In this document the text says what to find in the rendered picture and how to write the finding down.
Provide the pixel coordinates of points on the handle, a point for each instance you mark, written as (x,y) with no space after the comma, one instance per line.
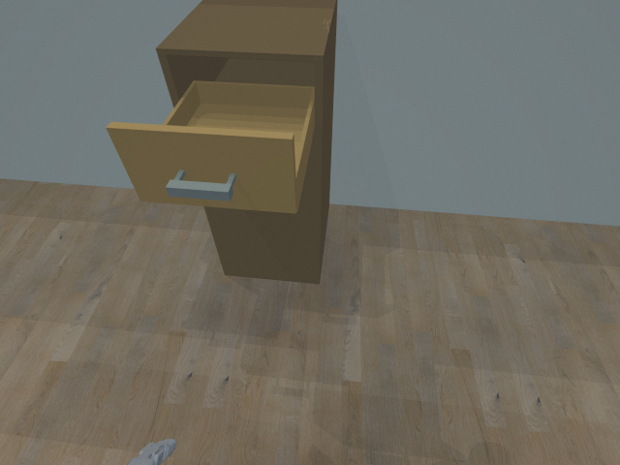
(200,190)

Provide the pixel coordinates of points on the drawer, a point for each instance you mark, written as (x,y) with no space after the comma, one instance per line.
(260,132)

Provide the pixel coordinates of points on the left robot hand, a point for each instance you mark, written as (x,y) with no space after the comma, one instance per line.
(154,454)

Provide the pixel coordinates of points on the cabinet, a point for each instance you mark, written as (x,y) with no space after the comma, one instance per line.
(282,42)

